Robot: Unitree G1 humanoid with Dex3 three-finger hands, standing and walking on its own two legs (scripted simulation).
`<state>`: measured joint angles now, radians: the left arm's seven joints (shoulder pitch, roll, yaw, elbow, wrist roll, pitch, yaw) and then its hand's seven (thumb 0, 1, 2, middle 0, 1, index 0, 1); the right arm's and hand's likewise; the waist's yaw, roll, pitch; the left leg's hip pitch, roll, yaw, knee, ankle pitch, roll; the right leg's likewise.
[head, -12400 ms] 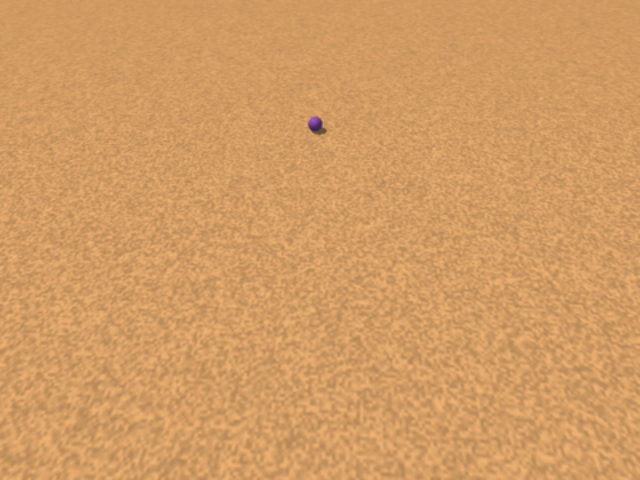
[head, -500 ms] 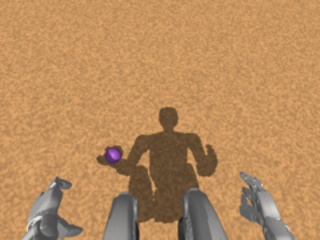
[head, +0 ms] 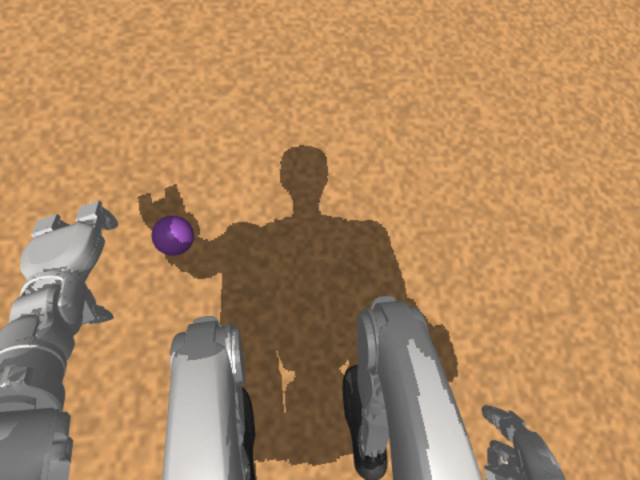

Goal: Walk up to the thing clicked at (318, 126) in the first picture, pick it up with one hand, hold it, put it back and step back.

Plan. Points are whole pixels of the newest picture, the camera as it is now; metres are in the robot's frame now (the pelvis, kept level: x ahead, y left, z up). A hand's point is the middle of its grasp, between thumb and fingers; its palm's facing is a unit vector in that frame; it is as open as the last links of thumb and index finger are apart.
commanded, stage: rise first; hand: left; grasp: from above
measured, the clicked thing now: (173, 235) +0.52 +0.24 -0.38
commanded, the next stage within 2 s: none
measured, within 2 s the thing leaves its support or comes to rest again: neither
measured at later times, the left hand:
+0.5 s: hand (113, 249) +0.45 +0.29 -0.22, palm faces -0.46 -0.02 -0.89, open 14.1 cm
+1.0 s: hand (127, 239) +0.48 +0.28 -0.25, palm faces -0.46 -0.03 -0.89, open 14.1 cm
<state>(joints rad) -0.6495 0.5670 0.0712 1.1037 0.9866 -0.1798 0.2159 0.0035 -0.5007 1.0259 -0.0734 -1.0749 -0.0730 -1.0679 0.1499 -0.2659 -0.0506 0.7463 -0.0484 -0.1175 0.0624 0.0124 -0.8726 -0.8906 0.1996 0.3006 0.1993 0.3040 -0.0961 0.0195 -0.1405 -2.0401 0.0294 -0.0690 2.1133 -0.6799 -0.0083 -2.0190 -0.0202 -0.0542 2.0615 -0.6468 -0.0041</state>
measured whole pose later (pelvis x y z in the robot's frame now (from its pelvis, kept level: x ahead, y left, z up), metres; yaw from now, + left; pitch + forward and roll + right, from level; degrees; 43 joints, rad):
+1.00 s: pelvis +0.00 +0.01 -0.08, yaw -3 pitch +35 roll -8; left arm -0.96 0.75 0.10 1.43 1.27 -0.22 0.38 0.00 -0.53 1.01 -0.08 -1.03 -0.08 -1.02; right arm 0.17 -0.28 0.05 0.75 -0.14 -0.06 0.14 0.01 -0.91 -0.90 0.20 0.30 0.20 0.30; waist -0.24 -0.01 -0.04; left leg -2.29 0.02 -0.11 2.38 -0.71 0.01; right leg -2.24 -0.02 -0.08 2.28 -0.67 0.02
